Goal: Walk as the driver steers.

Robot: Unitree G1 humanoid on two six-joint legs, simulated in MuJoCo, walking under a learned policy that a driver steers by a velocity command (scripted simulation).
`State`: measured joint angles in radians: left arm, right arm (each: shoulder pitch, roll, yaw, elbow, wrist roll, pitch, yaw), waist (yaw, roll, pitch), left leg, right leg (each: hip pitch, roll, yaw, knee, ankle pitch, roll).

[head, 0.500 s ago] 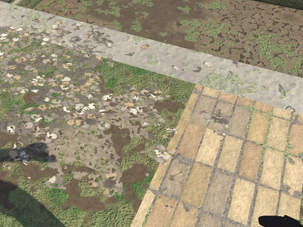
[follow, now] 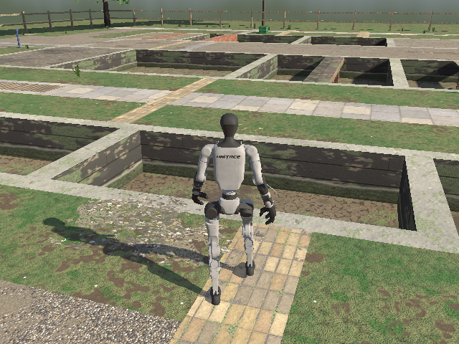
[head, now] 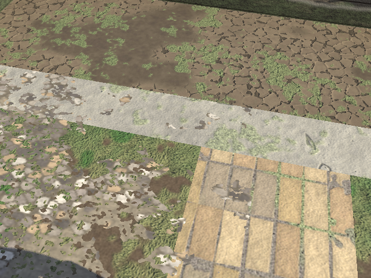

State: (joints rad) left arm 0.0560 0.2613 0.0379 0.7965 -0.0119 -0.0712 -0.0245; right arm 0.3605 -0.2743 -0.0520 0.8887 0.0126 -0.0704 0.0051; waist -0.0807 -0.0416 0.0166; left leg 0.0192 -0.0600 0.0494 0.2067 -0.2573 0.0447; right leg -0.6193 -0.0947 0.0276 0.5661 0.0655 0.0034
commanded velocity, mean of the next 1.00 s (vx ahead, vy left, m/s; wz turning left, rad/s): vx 0.50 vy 0.00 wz -0.01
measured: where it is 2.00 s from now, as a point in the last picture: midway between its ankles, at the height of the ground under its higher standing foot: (202, 148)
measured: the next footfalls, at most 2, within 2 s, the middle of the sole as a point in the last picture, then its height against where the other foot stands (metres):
right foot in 0.10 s outside the picture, level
left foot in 0.64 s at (149, 264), level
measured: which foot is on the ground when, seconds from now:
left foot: down 0.00-0.10, up 0.12-0.62, down 0.64-1.00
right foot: up 0.00-0.08, down 0.10-0.64, up 0.66-1.00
